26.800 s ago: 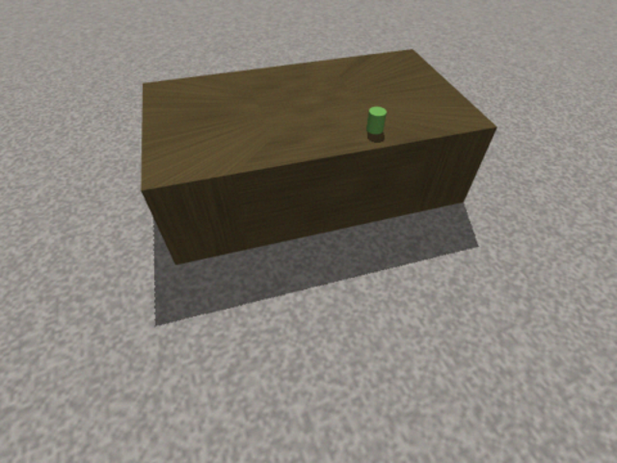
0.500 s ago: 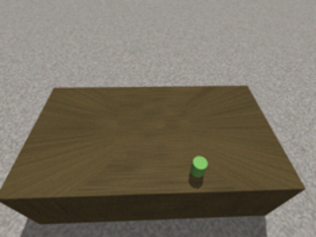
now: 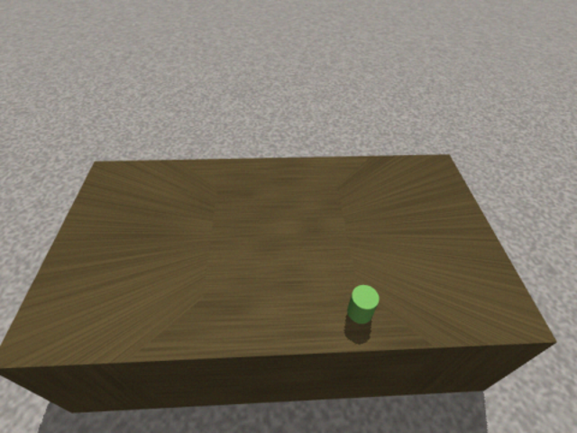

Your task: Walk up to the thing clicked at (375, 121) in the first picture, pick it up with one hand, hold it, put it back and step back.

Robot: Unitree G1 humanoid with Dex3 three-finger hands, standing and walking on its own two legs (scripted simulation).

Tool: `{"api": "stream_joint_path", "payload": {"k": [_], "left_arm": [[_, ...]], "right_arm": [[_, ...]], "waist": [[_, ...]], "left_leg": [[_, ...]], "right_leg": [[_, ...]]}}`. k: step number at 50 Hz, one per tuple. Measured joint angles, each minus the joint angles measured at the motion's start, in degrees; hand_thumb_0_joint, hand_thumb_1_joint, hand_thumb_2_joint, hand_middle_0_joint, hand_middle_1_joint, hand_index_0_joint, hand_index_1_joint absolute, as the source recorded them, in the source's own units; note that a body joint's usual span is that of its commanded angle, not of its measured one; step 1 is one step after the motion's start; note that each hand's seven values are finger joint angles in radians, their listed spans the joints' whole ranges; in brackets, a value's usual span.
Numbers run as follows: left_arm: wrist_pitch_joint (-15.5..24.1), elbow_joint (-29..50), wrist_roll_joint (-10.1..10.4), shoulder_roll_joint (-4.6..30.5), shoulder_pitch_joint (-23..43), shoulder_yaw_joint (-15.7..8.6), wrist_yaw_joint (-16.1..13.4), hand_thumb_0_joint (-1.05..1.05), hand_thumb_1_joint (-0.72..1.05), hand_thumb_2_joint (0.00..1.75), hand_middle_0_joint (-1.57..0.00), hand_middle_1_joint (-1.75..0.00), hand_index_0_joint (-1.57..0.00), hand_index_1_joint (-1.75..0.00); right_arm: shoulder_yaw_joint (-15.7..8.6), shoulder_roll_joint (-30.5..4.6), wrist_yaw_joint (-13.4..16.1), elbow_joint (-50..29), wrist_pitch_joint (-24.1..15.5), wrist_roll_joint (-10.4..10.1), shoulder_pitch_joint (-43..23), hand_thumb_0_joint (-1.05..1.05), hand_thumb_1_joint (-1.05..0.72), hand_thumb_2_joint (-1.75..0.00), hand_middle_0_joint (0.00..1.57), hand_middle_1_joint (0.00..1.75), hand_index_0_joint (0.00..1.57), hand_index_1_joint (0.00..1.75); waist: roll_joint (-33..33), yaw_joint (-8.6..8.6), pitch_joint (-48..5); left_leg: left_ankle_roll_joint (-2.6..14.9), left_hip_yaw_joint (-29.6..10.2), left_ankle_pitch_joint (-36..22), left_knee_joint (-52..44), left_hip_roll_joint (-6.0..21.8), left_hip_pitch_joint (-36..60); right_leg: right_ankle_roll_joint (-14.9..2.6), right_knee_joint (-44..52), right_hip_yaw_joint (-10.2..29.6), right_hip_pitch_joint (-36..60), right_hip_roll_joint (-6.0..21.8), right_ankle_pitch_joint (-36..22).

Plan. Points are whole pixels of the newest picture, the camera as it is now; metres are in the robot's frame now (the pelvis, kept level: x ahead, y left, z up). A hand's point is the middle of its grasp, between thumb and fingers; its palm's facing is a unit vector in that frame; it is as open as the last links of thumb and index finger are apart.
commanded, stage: stand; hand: right
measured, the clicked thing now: (362, 304) +0.47 -0.18 -0.32
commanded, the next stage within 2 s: step back in 0.88 s
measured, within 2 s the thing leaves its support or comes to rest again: neither
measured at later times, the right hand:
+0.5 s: hand out of the picture +0.07 -0.25 -0.16, palm faces -0.02 +0.94 -0.34, open 7.4 cm
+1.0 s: hand out of the picture +0.07 -0.26 -0.16, palm faces -0.01 +0.94 -0.35, open 7.4 cm
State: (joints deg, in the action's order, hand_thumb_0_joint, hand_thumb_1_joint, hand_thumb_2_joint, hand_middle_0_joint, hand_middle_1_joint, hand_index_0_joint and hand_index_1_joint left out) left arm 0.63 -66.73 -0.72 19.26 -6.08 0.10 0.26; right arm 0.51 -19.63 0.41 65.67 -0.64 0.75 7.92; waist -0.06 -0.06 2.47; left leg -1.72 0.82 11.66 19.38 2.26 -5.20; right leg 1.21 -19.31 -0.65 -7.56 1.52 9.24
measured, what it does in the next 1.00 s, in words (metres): stands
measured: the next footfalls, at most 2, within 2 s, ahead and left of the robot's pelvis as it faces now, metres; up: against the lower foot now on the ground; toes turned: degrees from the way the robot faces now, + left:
right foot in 1.56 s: -0.09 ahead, -0.11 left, +0.00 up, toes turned +0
left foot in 1.90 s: -0.16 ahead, +0.13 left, +0.00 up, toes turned -2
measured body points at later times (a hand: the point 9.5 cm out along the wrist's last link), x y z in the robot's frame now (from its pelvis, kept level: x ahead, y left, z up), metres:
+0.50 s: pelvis +0.01 +0.00 +0.00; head +0.01 +0.00 +0.45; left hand +0.08 +0.30 -0.13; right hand +0.07 -0.30 -0.13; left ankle -0.01 +0.14 -0.75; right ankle +0.02 -0.13 -0.75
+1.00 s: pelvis -0.01 +0.00 -0.01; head +0.03 +0.00 +0.44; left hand +0.08 +0.31 -0.14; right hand +0.07 -0.31 -0.14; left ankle -0.01 +0.14 -0.75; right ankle +0.02 -0.13 -0.75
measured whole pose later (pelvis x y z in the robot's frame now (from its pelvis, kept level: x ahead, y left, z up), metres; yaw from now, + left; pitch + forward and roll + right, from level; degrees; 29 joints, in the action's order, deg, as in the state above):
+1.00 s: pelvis -0.01 +0.00 -0.01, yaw +0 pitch -1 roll +0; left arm -0.5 -61.2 0.3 20.9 -5.3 -2.1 0.1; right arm -1.3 -20.8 -0.4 61.9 1.0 -0.3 5.4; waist 0.0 -0.1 6.4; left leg -1.1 0.9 13.8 25.8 2.1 -10.5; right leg 1.0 -25.6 -0.3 -12.9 1.8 11.3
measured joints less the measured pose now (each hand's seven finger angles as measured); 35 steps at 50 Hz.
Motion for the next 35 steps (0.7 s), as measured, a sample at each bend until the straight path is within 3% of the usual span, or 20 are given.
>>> {"api": "stream_joint_path", "payload": {"k": [35], "left_arm": [[-0.11, 0.87, 0.15, 0.19, -0.18, -0.18, 0.1, 0.01, 0.91, 0.89, -0.2, -0.3, -0.2, -0.3]], "right_arm": [[-0.17, -0.36, -0.21, -0.47, -0.07, -0.16, -0.74, 0.01, -0.9, -0.9, 0.2, 0.3, 0.2, 0.3]], "waist": [[-0.12, 0.0, -0.01]], "left_leg": [[0.16, 0.15, 0.07, -0.72, -0.16, 0.53]], "right_leg": [[0.17, 0.67, 0.11, 0.48, 0.16, 0.06]]}}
